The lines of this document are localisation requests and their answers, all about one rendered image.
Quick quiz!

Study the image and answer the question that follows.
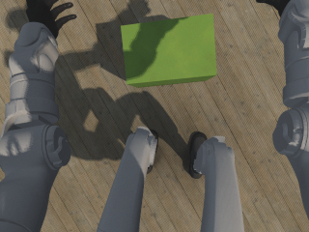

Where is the right robot hand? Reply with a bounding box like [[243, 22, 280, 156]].
[[256, 0, 290, 16]]

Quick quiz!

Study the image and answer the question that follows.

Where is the robot left thigh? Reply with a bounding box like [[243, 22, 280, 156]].
[[96, 131, 157, 232]]

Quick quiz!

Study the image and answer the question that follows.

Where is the robot left forearm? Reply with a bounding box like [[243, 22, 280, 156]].
[[0, 21, 60, 172]]

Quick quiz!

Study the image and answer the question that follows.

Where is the robot right shin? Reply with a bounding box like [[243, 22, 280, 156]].
[[193, 135, 235, 174]]

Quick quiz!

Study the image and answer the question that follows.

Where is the left robot upper arm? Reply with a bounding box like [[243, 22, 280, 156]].
[[0, 124, 71, 232]]

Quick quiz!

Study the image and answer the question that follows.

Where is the robot right forearm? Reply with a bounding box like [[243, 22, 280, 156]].
[[277, 0, 309, 108]]

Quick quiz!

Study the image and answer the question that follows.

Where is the right robot upper arm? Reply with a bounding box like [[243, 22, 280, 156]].
[[272, 107, 309, 220]]

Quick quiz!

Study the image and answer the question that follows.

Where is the carton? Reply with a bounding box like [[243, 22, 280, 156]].
[[121, 14, 217, 88]]

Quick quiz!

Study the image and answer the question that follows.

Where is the left robot hand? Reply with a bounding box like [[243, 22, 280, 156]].
[[26, 0, 77, 39]]

